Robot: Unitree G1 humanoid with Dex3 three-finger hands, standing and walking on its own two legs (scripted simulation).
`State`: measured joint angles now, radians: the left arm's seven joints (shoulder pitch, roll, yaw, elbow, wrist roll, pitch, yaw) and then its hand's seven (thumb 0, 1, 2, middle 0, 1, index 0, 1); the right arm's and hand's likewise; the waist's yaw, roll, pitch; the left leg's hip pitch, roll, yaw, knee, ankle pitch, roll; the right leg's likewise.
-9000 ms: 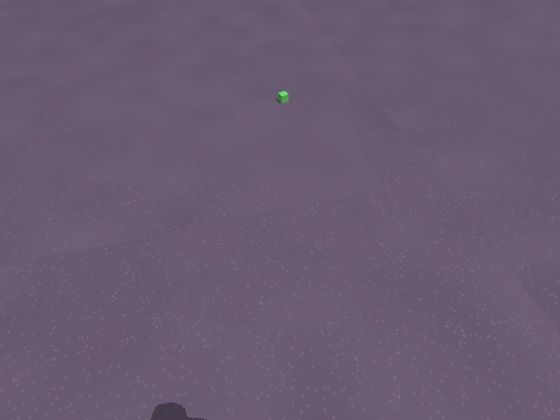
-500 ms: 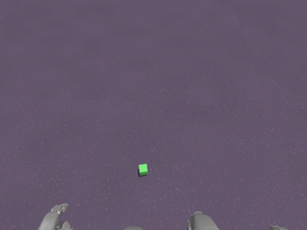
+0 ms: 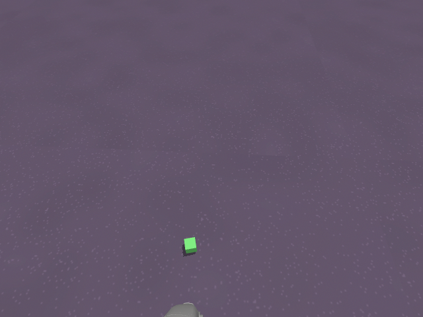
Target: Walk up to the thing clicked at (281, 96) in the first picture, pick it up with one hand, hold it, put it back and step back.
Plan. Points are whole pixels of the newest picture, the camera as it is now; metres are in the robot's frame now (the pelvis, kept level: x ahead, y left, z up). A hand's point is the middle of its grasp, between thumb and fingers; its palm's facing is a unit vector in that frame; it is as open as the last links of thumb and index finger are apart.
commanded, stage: walk up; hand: left
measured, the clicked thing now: (190, 245) +0.50 +0.16 -0.73
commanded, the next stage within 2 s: none
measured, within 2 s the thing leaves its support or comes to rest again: neither
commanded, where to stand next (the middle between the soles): +0.10 -0.03 m, yaw -2 degrees
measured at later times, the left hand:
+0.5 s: hand out of the picture -0.03 +0.26 -0.14, palm faces -0.06 -0.91 -0.41, open 7.4 cm
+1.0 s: hand out of the picture -0.05 +0.24 -0.13, palm faces +0.00 -0.94 -0.35, open 7.4 cm
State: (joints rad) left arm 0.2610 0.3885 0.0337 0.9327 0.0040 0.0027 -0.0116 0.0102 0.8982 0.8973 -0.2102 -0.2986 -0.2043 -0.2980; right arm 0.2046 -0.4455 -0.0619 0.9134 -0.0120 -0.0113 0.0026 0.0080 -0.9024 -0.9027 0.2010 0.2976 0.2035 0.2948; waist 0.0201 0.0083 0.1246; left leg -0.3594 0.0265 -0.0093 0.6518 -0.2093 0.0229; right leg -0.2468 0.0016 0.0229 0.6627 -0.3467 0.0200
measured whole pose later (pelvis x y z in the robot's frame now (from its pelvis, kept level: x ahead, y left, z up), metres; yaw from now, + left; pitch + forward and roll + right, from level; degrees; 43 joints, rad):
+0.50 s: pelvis -0.08 -0.01 +0.00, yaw -3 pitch -2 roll +1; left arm 0.26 0.36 0.06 0.88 0.04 0.03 0.00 0.01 0.90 0.90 -0.21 -0.30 -0.20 -0.30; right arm 0.21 -0.41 -0.07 0.87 0.00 0.04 -0.02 0.01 -0.90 -0.90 0.20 0.30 0.20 0.29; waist 0.02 0.01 0.15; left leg -0.47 -0.07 -0.06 0.97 -0.46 0.01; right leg -0.26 -0.03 0.01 0.67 -0.38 0.00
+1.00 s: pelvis -0.14 -0.02 +0.02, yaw +0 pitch -3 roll -1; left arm 0.14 0.34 0.03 1.06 0.02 -0.02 -0.02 0.01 0.90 0.90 -0.21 -0.30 -0.20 -0.30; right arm 0.14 -0.36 -0.01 1.04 -0.02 0.00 0.03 0.01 -0.90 -0.90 0.20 0.30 0.21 0.30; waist 0.00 0.03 0.05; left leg -0.28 0.00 -0.06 0.51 -0.20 -0.01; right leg -0.19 -0.01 0.00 0.49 -0.25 0.01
